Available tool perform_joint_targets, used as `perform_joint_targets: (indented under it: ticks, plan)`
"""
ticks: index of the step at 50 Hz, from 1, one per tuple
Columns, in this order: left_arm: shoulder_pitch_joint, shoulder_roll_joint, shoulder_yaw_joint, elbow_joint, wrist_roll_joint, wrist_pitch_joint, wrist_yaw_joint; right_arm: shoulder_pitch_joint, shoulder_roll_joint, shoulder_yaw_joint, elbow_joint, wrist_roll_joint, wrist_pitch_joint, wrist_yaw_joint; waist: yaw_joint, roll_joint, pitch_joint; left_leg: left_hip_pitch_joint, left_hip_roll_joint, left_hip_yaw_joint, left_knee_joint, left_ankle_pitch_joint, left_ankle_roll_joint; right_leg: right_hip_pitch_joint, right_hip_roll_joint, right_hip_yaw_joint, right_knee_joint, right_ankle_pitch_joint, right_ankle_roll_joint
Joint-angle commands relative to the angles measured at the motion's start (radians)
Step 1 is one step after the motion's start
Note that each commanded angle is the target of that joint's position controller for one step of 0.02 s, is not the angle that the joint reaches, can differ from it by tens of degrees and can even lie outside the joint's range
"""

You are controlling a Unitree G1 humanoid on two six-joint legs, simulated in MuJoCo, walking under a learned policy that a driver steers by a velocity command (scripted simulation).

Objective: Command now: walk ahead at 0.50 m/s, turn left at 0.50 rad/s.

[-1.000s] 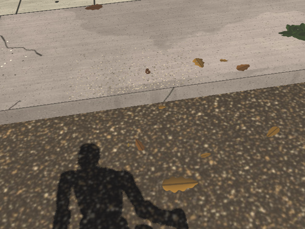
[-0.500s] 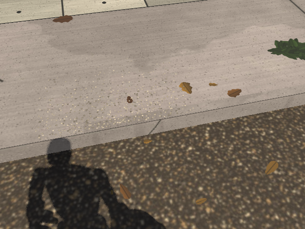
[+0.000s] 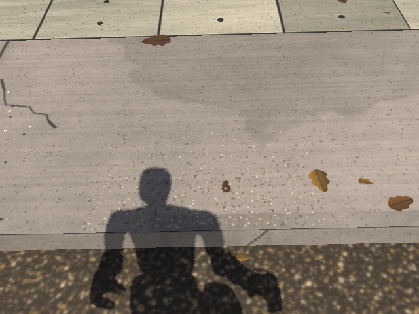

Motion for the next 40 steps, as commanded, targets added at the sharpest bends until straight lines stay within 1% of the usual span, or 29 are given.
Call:
perform_joint_targets:
  ticks: [1,4,6,9,11,12,13,14,15,16,17,18,19,20,21,22,23,25,26,28,30,31,33,34,35,37,38,39,40]
  plan:
    - [-0.025,0.131,0.031,-0.043,0.002,-0.016,0.013,0.021,-0.01,-0.007,-0.067,-0.007,0.015,0.004,-0.027,-0.109,-0.001,-0.121,0.064,-0.054,-0.049,0.1,-0.012,0.07,-0.29,0.167,-0.217,0.19,-0.141]
    - [-0.013,0.153,0.038,-0.037,0.002,-0.007,0.023,-0.059,-0.009,-0.004,-0.101,-0.011,0.008,0.02,-0.012,-0.098,0.021,-0.133,0.056,-0.032,-0.215,0.232,-0.023,0.09,-0.272,0.072,-0.235,0.206,-0.13]
    - [0.002,0.167,0.042,-0.037,-0.003,-0.001,0.029,-0.135,-0.002,0.003,-0.127,-0.014,0.003,0.034,0.013,-0.09,0.04,-0.118,0.045,0.012,-0.321,0.294,-0.02,0.109,-0.266,0.017,-0.239,0.212,-0.121]
    - [0.053,0.187,0.05,-0.024,-0.015,0.015,0.032,-0.233,0.002,0.012,-0.172,-0.014,0.002,0.053,0.046,-0.08,0.069,-0.133,0.03,0.061,-0.421,0.286,-0.003,0.193,-0.289,-0.029,-0.217,0.234,-0.112]
    - [0.073,0.199,0.055,-0.016,-0.025,0.028,0.031,-0.268,-0.007,0.011,-0.201,-0.012,0.003,0.066,0.046,-0.089,0.076,-0.135,0.014,0.086,-0.463,0.226,0.02,0.261,-0.309,-0.05,-0.173,0.298,-0.098]
    - [0.069,0.21,0.058,-0.018,-0.028,0.034,0.031,-0.268,-0.018,0.007,-0.212,-0.011,0.004,0.07,0.034,-0.101,0.067,-0.107,-0.004,0.107,-0.476,0.185,0.035,0.284,-0.314,-0.065,-0.133,0.396,-0.088]
    - [0.056,0.226,0.062,-0.023,-0.031,0.041,0.033,-0.252,-0.036,-0.001,-0.218,-0.011,0.005,0.072,0.011,-0.119,0.043,-0.052,-0.035,0.135,-0.481,0.137,0.054,0.297,-0.317,-0.079,-0.072,0.563,-0.077]
    - [0.043,0.243,0.067,-0.03,-0.033,0.048,0.036,-0.2,-0.059,-0.014,-0.214,-0.01,0.007,0.072,-0.026,-0.138,0.0,0.033,-0.076,0.165,-0.478,0.087,0.076,0.303,-0.314,-0.092,0.023,0.735,-0.065]
    - [0.025,0.251,0.068,-0.037,-0.037,0.058,0.038,-0.083,-0.093,-0.035,-0.189,-0.006,0.006,0.071,-0.097,-0.138,-0.063,0.183,-0.126,0.192,-0.513,0.084,0.106,0.279,-0.293,-0.113,0.191,0.847,-0.048]
    - [0.032,0.235,0.06,-0.04,-0.033,0.059,0.041,0.086,-0.156,-0.071,-0.139,-0.009,0.008,0.056,-0.177,-0.103,-0.152,0.457,-0.161,0.164,-0.574,0.147,0.145,0.148,-0.253,-0.126,0.424,0.765,-0.011]
    - [0.068,0.136,0.026,-0.066,0.012,0.049,0.035,0.181,-0.254,-0.095,-0.112,-0.01,0.015,0.032,-0.159,0.123,-0.224,0.739,0.058,-0.165,-0.577,0.223,0.205,-0.163,-0.179,-0.12,0.762,0.088,0.034]
    - [0.135,0.061,-0.004,-0.107,-0.006,0.007,0.018,0.149,-0.299,-0.089,-0.145,-0.019,0.0,0.037,-0.071,0.244,-0.389,0.976,0.263,-0.749,-0.78,-0.01,0.406,-0.485,0.013,0.089,1.036,-0.449,0.068]
    - [0.004,0.165,0.019,-0.106,-0.058,-0.024,0.005,0.167,-0.196,-0.059,-0.138,-0.027,-0.011,0.044,-0.141,0.067,-0.343,0.947,0.251,-0.691,-0.864,-0.017,0.339,-0.589,-0.032,0.211,1.078,-0.381,0.044]
    - [-0.047,0.17,0.02,-0.122,-0.074,-0.037,0.002,0.117,-0.161,-0.049,-0.134,-0.028,-0.023,0.043,-0.122,0.052,-0.217,0.828,0.223,-0.526,-0.856,0.058,0.294,-0.628,-0.078,0.195,1.027,-0.285,0.016]
    - [-0.052,0.161,0.019,-0.104,-0.053,-0.035,0.012,0.027,-0.126,-0.036,-0.15,-0.025,-0.029,0.044,-0.076,-0.037,-0.145,0.665,0.183,-0.399,-0.854,0.175,0.257,-0.565,-0.132,0.196,0.951,-0.203,0.012]
    - [-0.044,0.17,0.028,-0.09,-0.031,-0.025,0.02,-0.038,-0.087,-0.024,-0.162,-0.029,-0.032,0.042,-0.039,-0.033,-0.109,0.543,0.147,-0.304,-0.867,0.281,0.235,-0.488,-0.163,0.199,0.878,-0.163,0.015]
    - [-0.02,0.167,0.03,-0.082,-0.027,-0.01,0.018,-0.061,-0.073,-0.017,-0.167,-0.039,-0.036,0.04,-0.013,-0.01,-0.102,0.471,0.127,-0.257,-0.892,0.333,0.224,-0.419,-0.181,0.206,0.849,-0.136,0.016]
    - [0.012,0.132,0.025,-0.064,-0.025,0.018,0.016,-0.053,-0.083,-0.017,-0.151,-0.039,-0.048,0.035,0.007,-0.012,-0.094,0.431,0.116,-0.171,-0.931,0.445,0.222,-0.394,-0.184,0.192,0.798,-0.095,0.029]
    - [0.0,0.123,0.023,-0.065,-0.022,0.027,0.016,-0.042,-0.095,-0.02,-0.142,-0.039,-0.053,0.031,0.007,-0.016,-0.078,0.425,0.111,-0.129,-0.947,0.491,0.217,-0.416,-0.185,0.188,0.767,-0.055,0.037]
    - [-0.047,0.113,0.02,-0.079,-0.02,0.037,0.018,-0.012,-0.104,-0.021,-0.121,-0.04,-0.055,0.02,-0.01,-0.014,-0.052,0.443,0.1,-0.06,-0.968,0.534,0.201,-0.477,-0.181,0.185,0.689,0.043,0.053]
    - [-0.091,0.107,0.018,-0.091,-0.025,0.035,0.014,0.002,-0.095,-0.016,-0.108,-0.042,-0.054,0.011,-0.03,-0.004,-0.03,0.462,0.078,0.006,-0.987,0.502,0.17,-0.5,-0.162,0.186,0.573,0.158,0.057]
    - [-0.077,0.085,0.012,-0.078,-0.029,0.041,0.012,0.025,-0.091,-0.013,-0.094,-0.05,-0.05,0.007,-0.038,0.03,-0.035,0.494,0.08,0.025,-0.994,0.468,0.165,-0.506,-0.148,0.168,0.587,0.18,0.059]
    - [-0.116,0.091,0.012,-0.089,-0.039,0.042,0.006,0.034,-0.086,-0.008,-0.085,-0.053,-0.048,0.005,-0.058,0.014,0.002,0.515,0.088,0.056,-1.011,0.399,0.152,-0.532,-0.13,0.186,0.532,0.229,0.05]
    - [-0.131,0.084,0.01,-0.091,-0.038,0.047,0.004,0.057,-0.081,-0.005,-0.068,-0.058,-0.045,0.001,-0.071,0.024,0.018,0.579,0.12,0.04,-1.012,0.4,0.151,-0.602,-0.12,0.187,0.58,0.2,0.042]
    - [-0.14,0.083,0.01,-0.099,-0.038,0.046,0.001,0.072,-0.08,-0.005,-0.055,-0.056,-0.041,-0.002,-0.075,0.016,0.036,0.641,0.142,0.04,-1.008,0.426,0.149,-0.672,-0.115,0.214,0.595,0.174,0.032]
    - [-0.17,0.074,0.007,-0.119,-0.037,0.042,-0.01,0.092,-0.073,-0.003,-0.036,-0.053,-0.026,-0.01,-0.082,0.003,0.062,0.76,0.165,0.07,-0.979,0.524,0.137,-0.787,-0.099,0.216,0.617,0.114,0.018]
    - [-0.199,0.073,0.007,-0.13,-0.035,0.037,-0.016,0.136,-0.054,0.002,-0.018,-0.051,-0.015,-0.015,-0.104,-0.007,0.066,0.853,0.16,0.084,-0.943,0.612,0.122,-0.866,-0.082,0.198,0.671,0.055,0.01]
    - [-0.235,0.045,-0.002,-0.149,-0.036,0.036,-0.024,0.195,-0.042,0.007,0.007,-0.052,-0.003,-0.019,-0.128,-0.007,0.063,0.953,0.169,0.084,-0.891,0.713,0.109,-0.948,-0.068,0.168,0.727,-0.025,0.002]
    - [-0.258,0.013,-0.013,-0.168,-0.038,0.035,-0.034,0.233,-0.044,0.009,0.022,-0.054,0.01,-0.021,-0.137,0.002,0.063,1.019,0.185,0.082,-0.839,0.811,0.105,-1.014,-0.058,0.142,0.779,-0.1,-0.004]
Next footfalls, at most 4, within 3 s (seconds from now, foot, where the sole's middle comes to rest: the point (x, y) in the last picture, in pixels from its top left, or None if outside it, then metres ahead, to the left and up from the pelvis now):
0.32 left None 0.32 0.17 -0.78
0.84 right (228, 276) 0.61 0.00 -0.78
1.28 left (174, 171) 0.97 0.20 -0.67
1.74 right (238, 146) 1.09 -0.04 -0.67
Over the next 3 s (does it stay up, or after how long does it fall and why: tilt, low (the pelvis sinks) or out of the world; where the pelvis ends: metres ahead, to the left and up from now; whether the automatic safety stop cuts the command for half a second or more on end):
stays up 0.99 0.08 0.10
